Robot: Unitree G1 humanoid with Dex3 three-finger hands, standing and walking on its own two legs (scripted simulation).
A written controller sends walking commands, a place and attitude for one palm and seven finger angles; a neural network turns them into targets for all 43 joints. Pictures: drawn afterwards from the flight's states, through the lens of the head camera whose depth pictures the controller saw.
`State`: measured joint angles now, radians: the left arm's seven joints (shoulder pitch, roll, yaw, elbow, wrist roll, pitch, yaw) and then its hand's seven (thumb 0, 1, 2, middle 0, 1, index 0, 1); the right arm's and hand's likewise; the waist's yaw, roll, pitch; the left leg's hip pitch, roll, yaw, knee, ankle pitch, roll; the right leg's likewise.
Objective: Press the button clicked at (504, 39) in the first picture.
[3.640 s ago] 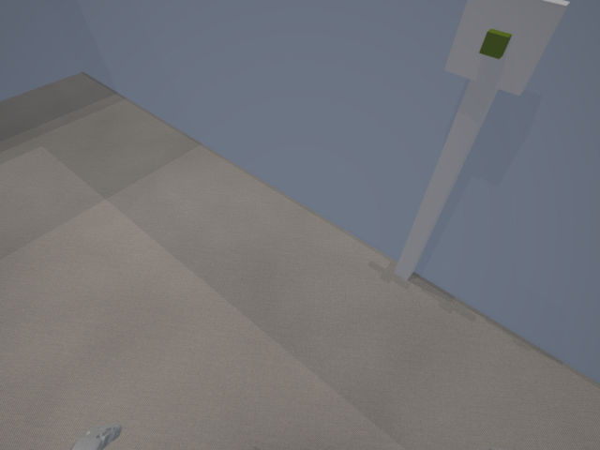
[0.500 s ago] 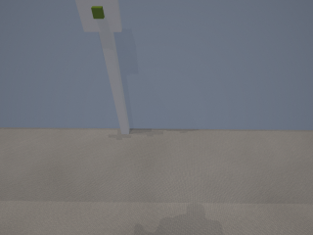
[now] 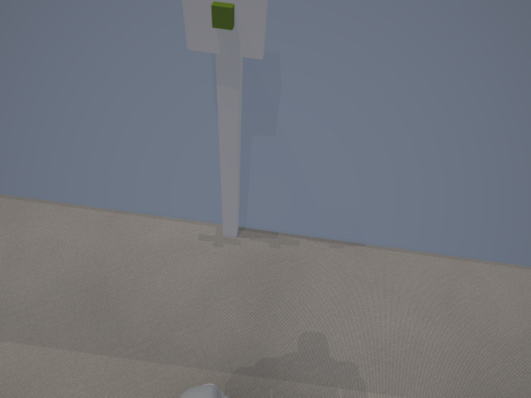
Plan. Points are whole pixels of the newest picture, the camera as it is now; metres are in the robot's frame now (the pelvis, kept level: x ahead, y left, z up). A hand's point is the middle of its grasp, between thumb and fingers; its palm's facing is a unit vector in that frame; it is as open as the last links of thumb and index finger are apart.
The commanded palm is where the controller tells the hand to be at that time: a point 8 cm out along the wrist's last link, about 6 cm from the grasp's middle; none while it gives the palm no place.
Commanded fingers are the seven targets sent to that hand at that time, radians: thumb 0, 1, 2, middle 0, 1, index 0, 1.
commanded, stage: take the last steps up to it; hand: left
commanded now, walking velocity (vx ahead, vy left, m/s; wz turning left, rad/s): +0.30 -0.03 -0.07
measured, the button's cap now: (223, 15) +0.80 +0.17 +0.19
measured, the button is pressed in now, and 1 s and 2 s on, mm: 0 0 0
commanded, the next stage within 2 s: come to a stop and stand still in 0.58 s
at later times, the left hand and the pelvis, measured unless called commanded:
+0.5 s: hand (198, 310) +0.29 +0.15 -0.15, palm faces -0.08 -0.98 -0.18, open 7.4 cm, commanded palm none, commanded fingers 0.00 0.90 0.90 -0.20 -0.30 -0.20 -0.30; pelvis +0.19 -0.02 +0.01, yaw -3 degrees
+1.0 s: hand (195, 305) +0.30 +0.16 -0.17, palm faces +0.05 -0.99 -0.15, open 7.3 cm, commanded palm none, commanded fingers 0.00 0.90 0.90 -0.20 -0.30 -0.20 -0.30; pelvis +0.29 -0.01 +0.01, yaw -3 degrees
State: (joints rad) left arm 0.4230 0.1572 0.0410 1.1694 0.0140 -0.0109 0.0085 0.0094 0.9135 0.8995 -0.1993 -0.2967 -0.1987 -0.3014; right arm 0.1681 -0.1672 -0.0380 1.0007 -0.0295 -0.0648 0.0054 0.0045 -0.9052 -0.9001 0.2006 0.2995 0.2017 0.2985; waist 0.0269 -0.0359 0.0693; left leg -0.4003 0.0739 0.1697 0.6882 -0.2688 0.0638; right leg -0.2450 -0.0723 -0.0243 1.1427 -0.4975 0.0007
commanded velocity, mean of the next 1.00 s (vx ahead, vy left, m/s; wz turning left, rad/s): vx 0.07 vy -0.03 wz -0.02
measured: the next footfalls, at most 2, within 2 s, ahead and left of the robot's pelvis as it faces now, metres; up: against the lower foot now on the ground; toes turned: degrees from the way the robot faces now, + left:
right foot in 0.50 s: +0.31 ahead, -0.14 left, +0.00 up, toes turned -11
left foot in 0.86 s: +0.40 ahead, +0.09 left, +0.00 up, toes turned +5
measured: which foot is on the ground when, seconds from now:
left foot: down 0.00-0.52, up 0.54-0.84, down 0.86-1.00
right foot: up 0.00-0.48, down 0.50-0.88, up 0.90-1.00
